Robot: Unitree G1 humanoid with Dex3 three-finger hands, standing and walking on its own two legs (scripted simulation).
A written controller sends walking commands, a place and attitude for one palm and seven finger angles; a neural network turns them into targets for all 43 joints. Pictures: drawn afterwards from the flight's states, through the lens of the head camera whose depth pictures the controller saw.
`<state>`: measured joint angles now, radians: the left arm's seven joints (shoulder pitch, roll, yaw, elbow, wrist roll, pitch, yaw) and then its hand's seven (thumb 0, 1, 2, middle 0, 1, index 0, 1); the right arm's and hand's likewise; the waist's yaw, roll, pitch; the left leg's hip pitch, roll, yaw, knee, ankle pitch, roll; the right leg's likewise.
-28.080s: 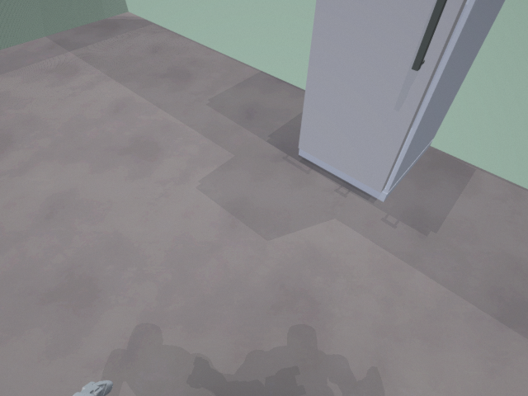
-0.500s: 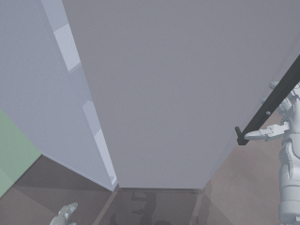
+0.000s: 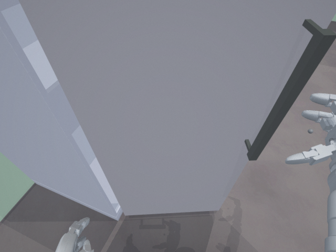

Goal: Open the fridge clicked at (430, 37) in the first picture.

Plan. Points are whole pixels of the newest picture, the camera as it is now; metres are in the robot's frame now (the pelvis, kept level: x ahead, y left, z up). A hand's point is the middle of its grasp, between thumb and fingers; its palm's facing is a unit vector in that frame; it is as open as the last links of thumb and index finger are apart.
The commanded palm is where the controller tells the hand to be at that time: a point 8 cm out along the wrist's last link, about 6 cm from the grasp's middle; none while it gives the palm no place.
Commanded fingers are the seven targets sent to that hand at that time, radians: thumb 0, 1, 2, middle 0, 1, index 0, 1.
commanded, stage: slip the hand off the handle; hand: right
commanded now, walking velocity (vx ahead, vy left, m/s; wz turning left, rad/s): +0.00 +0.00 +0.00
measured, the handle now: (273, 106) +0.41 -0.22 +0.15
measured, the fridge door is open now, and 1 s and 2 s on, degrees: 65 65 65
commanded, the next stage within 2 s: draw the hand back to the body in 1.00 s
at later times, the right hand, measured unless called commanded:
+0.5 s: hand (326, 162) +0.28 -0.28 +0.14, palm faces +0.31 +0.93 -0.19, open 14.7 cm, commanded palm +0.23 -0.32 +0.15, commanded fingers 0.00 0.55 -0.20 0.25 1.15 0.25 1.15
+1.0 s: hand out of the picture +0.22 -0.28 +0.14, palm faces +0.32 +0.93 -0.20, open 14.7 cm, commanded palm +0.19 -0.32 +0.15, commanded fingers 0.00 0.55 -0.20 0.25 1.15 0.25 1.15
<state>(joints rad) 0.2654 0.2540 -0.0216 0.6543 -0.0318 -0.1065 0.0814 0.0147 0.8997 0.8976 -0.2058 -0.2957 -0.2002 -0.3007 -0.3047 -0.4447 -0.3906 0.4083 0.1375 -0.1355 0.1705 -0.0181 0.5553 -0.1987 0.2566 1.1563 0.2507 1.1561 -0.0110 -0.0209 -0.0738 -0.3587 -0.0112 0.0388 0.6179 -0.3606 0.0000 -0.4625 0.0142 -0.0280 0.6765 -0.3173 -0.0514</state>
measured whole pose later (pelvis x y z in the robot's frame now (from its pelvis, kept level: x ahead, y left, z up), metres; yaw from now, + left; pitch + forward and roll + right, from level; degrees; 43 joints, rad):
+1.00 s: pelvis -0.02 +0.03 +0.00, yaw -2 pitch +2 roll +1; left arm 0.21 0.26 -0.05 0.68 -0.05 -0.23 0.13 0.02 0.90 0.90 -0.21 -0.30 -0.20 -0.30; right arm 0.07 -0.43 -0.46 0.11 0.27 -0.14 0.26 -0.02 0.56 -0.20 0.25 1.15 0.25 1.16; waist -0.07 -0.04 -0.05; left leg -0.31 -0.04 0.08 0.63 -0.36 0.04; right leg -0.42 -0.01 0.02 0.67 -0.29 -0.01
